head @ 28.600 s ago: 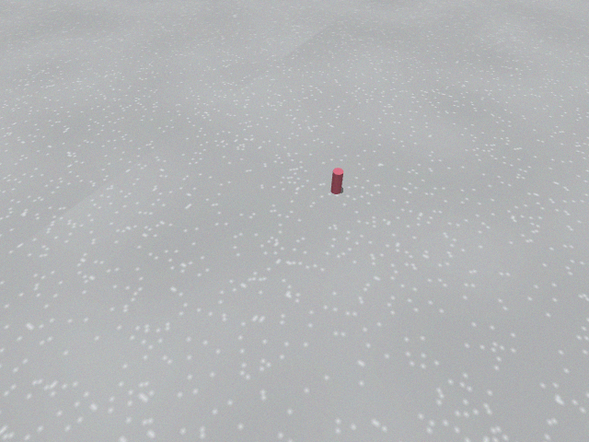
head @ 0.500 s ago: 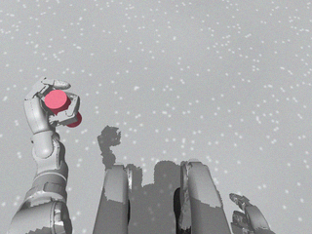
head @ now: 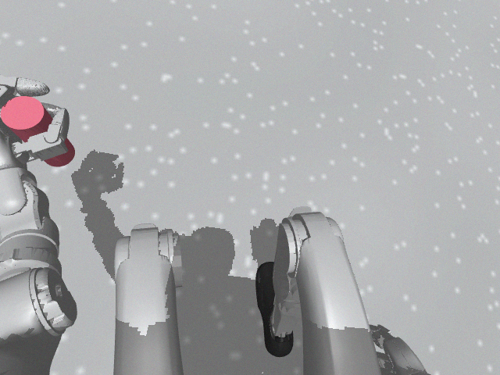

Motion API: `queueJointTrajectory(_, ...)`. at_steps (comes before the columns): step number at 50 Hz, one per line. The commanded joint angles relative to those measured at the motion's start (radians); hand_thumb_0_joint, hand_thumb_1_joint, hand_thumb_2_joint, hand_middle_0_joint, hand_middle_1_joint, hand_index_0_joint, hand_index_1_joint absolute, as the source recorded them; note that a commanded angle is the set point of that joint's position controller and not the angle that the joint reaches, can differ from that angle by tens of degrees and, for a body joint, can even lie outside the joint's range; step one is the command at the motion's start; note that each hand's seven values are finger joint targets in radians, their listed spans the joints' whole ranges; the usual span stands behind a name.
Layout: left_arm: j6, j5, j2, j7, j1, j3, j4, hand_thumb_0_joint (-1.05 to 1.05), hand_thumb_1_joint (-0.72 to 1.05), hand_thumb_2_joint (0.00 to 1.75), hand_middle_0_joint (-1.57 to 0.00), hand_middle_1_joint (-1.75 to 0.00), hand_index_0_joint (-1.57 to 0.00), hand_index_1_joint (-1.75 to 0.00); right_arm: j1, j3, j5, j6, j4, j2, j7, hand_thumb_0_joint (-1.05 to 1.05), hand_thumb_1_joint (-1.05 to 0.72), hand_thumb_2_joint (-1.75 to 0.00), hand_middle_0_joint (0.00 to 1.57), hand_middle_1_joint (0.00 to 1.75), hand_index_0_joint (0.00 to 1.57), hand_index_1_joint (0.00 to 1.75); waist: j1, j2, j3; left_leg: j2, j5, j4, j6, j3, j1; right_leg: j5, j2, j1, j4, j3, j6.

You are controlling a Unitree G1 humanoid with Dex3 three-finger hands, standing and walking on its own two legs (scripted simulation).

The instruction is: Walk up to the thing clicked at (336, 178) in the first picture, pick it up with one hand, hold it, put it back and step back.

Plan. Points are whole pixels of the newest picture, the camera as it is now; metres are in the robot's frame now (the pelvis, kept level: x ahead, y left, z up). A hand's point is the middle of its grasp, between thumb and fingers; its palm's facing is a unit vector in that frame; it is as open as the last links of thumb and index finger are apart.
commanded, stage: crouch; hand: left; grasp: from above
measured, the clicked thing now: (43, 135) +0.47 +0.28 -0.09
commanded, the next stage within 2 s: lower in 0.64 s
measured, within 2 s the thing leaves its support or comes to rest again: neither
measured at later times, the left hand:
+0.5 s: hand (58, 133) +0.49 +0.28 -0.13, palm faces +0.36 -0.93 -0.01, open 6.6 cm
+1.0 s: hand (71, 146) +0.49 +0.27 -0.19, palm faces +0.36 -0.93 +0.00, open 6.6 cm
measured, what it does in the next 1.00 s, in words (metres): lowers itself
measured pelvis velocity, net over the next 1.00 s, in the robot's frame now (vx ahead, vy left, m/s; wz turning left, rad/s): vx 0.00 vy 0.02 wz -0.11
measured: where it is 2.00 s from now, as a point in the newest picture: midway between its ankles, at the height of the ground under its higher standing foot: (219, 341)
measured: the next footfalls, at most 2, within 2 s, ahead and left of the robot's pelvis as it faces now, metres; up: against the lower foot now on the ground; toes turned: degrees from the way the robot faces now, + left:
none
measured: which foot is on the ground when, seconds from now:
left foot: down 0.00-1.00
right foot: down 0.00-1.00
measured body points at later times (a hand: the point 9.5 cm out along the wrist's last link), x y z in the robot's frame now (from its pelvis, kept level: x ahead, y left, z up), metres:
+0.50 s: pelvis +0.00 +0.01 -0.04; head +0.24 +0.11 +0.32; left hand +0.47 +0.33 -0.13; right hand +0.08 -0.27 -0.12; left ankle +0.09 +0.12 -0.32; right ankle +0.13 -0.14 -0.32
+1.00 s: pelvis +0.00 +0.02 -0.06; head +0.25 +0.14 +0.29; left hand +0.47 +0.32 -0.19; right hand +0.08 -0.26 -0.11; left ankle +0.09 +0.12 -0.32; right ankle +0.13 -0.13 -0.32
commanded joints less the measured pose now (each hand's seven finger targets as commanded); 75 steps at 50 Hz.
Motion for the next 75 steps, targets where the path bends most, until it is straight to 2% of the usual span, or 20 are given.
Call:
queueJointTrajectory(1,-0.08,0.001,0.257,0.017,-0.339,0.04,-0.187,0.0,0.43,1.2,-1.2,-1.29,-1.21,-1.28,0.123,-0.053,-0.009,-0.007,-0.052,-0.275,-0.009,0.0,-0.89,-0.9,0.2,0.3,0.2,0.3,-0.01,0.268,-0.613,0.016,0.016,-0.305,0.02,0.052,0.373,0.009,0.02,0.331,-0.156,-0.102,-0.068)
queueJointTrajectory(4,-0.087,0.014,0.292,0.035,-0.326,0.063,-0.18,0.0,0.45,1.21,-1.2,-1.28,-1.21,-1.28,0.131,-0.033,-0.019,0.005,-0.054,-0.287,-0.002,0.0,-0.89,-0.9,0.2,0.3,0.2,0.3,-0.021,0.292,-0.609,0.018,0.04,-0.288,0.014,0.035,0.366,0.032,0.023,0.321,-0.126,-0.112,-0.07)
queueJointTrajectory(6,-0.095,0.024,0.295,0.04,-0.338,0.059,-0.171,0.0,0.46,1.21,-1.21,-1.29,-1.22,-1.29,0.133,-0.024,-0.028,0.013,-0.057,-0.293,0.001,0.0,-0.89,-0.9,0.2,0.3,0.2,0.3,-0.042,0.294,-0.598,0.019,0.05,-0.269,0.016,0.03,0.356,0.044,0.025,0.316,-0.117,-0.117,-0.07)
queueJointTrajectory(10,-0.1,0.038,0.311,0.033,-0.309,0.055,-0.156,0.0,0.5,1.22,-1.21,-1.29,-1.22,-1.29,0.123,-0.005,-0.041,0.021,-0.059,-0.306,0.007,0.0,-0.89,-0.9,0.2,0.3,0.2,0.3,-0.05,0.316,-0.58,0.022,0.09,-0.238,0.013,0.022,0.355,0.08,0.029,0.308,-0.091,-0.122,-0.072)
queueJointTrajectory(16,-0.103,0.017,0.315,0.025,-0.299,0.055,-0.133,0.0,0.52,1.25,-1.23,-1.32,-1.25,-1.32,0.118,0.022,-0.053,0.026,-0.067,-0.328,0.015,0.0,-0.9,-0.9,0.2,0.3,0.2,0.3,-0.082,0.307,-0.552,0.025,0.104,-0.185,0.017,0.013,0.327,0.1,0.037,0.32,-0.075,-0.133,-0.066)
queueJointTrajectory(25,-0.132,0.013,0.413,0.02,-0.287,0.093,-0.126,0.0,0.53,1.24,-1.26,-1.33,-1.27,-1.33,0.081,0.061,-0.074,0.04,-0.088,-0.364,0.019,0.0,-0.9,-0.9,0.2,0.3,0.2,0.3,-0.09,0.34,-0.518,0.033,0.103,-0.161,0.013,-0.013,0.316,0.102,0.042,0.325,-0.038,-0.159,-0.066)
queueJointTrajectory(30,-0.148,0.017,0.413,0.012,-0.277,0.08,-0.106,0.0,0.56,1.25,-1.26,-1.34,-1.28,-1.33,0.063,0.078,-0.089,0.049,-0.095,-0.384,0.02,0.0,-0.9,-0.9,0.2,0.3,0.2,0.3,-0.112,0.386,-0.483,0.04,0.123,-0.169,0.0,-0.037,0.363,0.123,0.04,0.289,-0.013,-0.179,-0.069)
queueJointTrajectory(34,-0.153,0.019,0.438,0.01,-0.281,0.076,-0.1,0.0,0.53,1.27,-1.28,-1.37,-1.29,-1.36,0.049,0.093,-0.095,0.048,-0.095,-0.385,0.021,0.0,-0.9,-0.9,0.2,0.3,0.2,0.3,-0.121,0.368,-0.459,0.039,0.129,-0.132,0.01,-0.022,0.317,0.131,0.044,0.322,-0.022,-0.17,-0.066)
queueJointTrajectory(36,-0.155,0.005,0.407,0.009,-0.273,0.068,-0.093,0.0,0.52,1.26,-1.28,-1.36,-1.29,-1.36,0.048,0.099,-0.099,0.049,-0.101,-0.387,0.023,0.0,-0.9,-0.9,0.2,0.3,0.2,0.3,-0.133,0.352,-0.464,0.039,0.135,-0.126,0.011,-0.026,0.325,0.141,0.045,0.332,-0.029,-0.175,-0.062)
queueJointTrajectory(38,-0.158,0.006,0.435,0.014,-0.271,0.079,-0.075,0.0,0.48,1.24,-1.28,-1.39,-1.3,-1.37,0.052,0.105,-0.1,0.052,-0.102,-0.396,0.023,0.0,-0.91,-0.9,0.2,0.3,0.2,0.3,-0.136,0.355,-0.462,0.039,0.133,-0.128,0.01,-0.038,0.323,0.139,0.046,0.333,-0.023,-0.183,-0.063)
queueJointTrajectory(42,-0.163,0.005,0.405,0.031,-0.229,0.061,0.021,0.0,0.48,1.26,-1.28,-1.4,-1.3,-1.39,0.022,0.126,-0.106,0.055,-0.112,-0.404,0.024,0.0,-0.9,-0.9,0.2,0.3,0.2,0.3,-0.152,0.298,-0.391,0.041,0.085,-0.122,0.013,-0.059,0.286,0.106,0.048,0.303,-0.022,-0.201,-0.061)
queueJointTrajectory(44,-0.182,0.01,0.426,0.039,-0.242,0.061,0.024,0.0,0.5,1.27,-1.29,-1.41,-1.31,-1.4,0.013,0.142,-0.114,0.059,-0.12,-0.411,0.025,0.0,-0.89,-0.9,0.2,0.3,0.2,0.3,-0.158,0.317,-0.397,0.045,0.12,-0.122,0.007,-0.072,0.323,0.131,0.048,0.311,-0.012,-0.208,-0.059)
queueJointTrajectory(45,-0.188,0.015,0.468,0.042,-0.242,0.075,0.031,0.0,0.51,1.27,-1.28,-1.4,-1.3,-1.39,-0.003,0.148,-0.116,0.06,-0.123,-0.411,0.023,0.0,-0.89,-0.9,0.2,0.3,0.2,0.3,-0.148,0.317,-0.385,0.045,0.118,-0.112,0.01,-0.066,0.302,0.125,0.051,0.318,-0.012,-0.206,-0.06)
queueJointTrajectory(51,-0.25,0.031,0.563,0.071,-0.307,0.098,0.032,0.0,0.46,1.26,-1.27,-1.39,-1.29,-1.38,-0.035,0.186,-0.142,0.066,-0.133,-0.426,0.022,0.0,-0.9,-0.9,0.2,0.3,0.2,0.3,-0.18,0.364,-0.365,0.056,0.097,-0.099,0.008,-0.08,0.314,0.113,0.058,0.332,-0.005,-0.216,-0.059)
queueJointTrajectory(52,-0.255,0.03,0.544,0.076,-0.283,0.093,0.06,0.0,0.46,1.26,-1.26,-1.39,-1.28,-1.37,-0.041,0.193,-0.146,0.066,-0.134,-0.426,0.022,0.0,-0.9,-0.9,0.2,0.3,0.2,0.3,-0.185,0.364,-0.362,0.059,0.112,-0.098,0.005,-0.089,0.33,0.131,0.056,0.334,-0.001,-0.22,-0.057)
queueJointTrajectory(59,-0.276,0.059,0.574,0.085,-0.26,0.062,0.122,0.0,0.45,1.28,-1.28,-1.4,-1.29,-1.39,-0.083,0.229,-0.171,0.077,-0.147,-0.443,0.021,0.0,-0.91,-0.9,0.2,0.3,0.2,0.3,-0.207,0.407,-0.32,0.072,0.155,-0.099,-0.009,-0.115,0.378,0.16,0.06,0.321,0.017,-0.242,-0.055)
queueJointTrajectory(62,-0.277,0.052,0.57,0.09,-0.262,0.053,0.139,0.0,0.44,1.28,-1.27,-1.4,-1.28,-1.39,-0.097,0.241,-0.176,0.085,-0.158,-0.455,0.02,0.0,-0.9,-0.9,0.2,0.3,0.2,0.3,-0.215,0.402,-0.295,0.075,0.146,-0.102,-0.012,-0.131,0.38,0.155,0.063,0.309,0.019,-0.256,-0.053)
queueJointTrajectory(66,-0.284,0.044,0.6,0.11,-0.243,0.064,0.164,0.0,0.47,1.29,-1.27,-1.42,-1.29,-1.4,-0.099,0.263,-0.181,0.087,-0.165,-0.454,0.021,0.0,-0.9,-0.9,0.2,0.3,0.2,0.3,-0.219,0.364,-0.301,0.073,0.151,-0.075,0.001,-0.127,0.34,0.169,0.073,0.365,0.004,-0.258,-0.046)
queueJointTrajectory(73,-0.331,0.055,0.627,0.138,-0.277,0.053,0.187,0.0,0.51,1.31,-1.29,-1.43,-1.31,-1.41,-0.145,0.288,-0.198,0.092,-0.177,-0.472,0.018,0.0,-0.89,-0.9,0.2,0.3,0.2,0.3,-0.253,0.394,-0.238,0.089,0.138,-0.094,-0.013,-0.173,0.375,0.16,0.073,0.327,0.024,-0.281,-0.043)
queueJointTrajectory(75,-0.338,0.056,0.651,0.146,-0.264,0.062,0.196,0.0,0.52,1.32,-1.29,-1.44,-1.31,-1.42,-0.151,0.298,-0.2,0.094,-0.184,-0.47,0.017,0.0,-0.89,-0.9,0.2,0.3,0.2,0.3,-0.245,0.396,-0.235,0.088,0.125,-0.086,-0.008,-0.165,0.36,0.152,0.076,0.345,0.012,-0.276,-0.043)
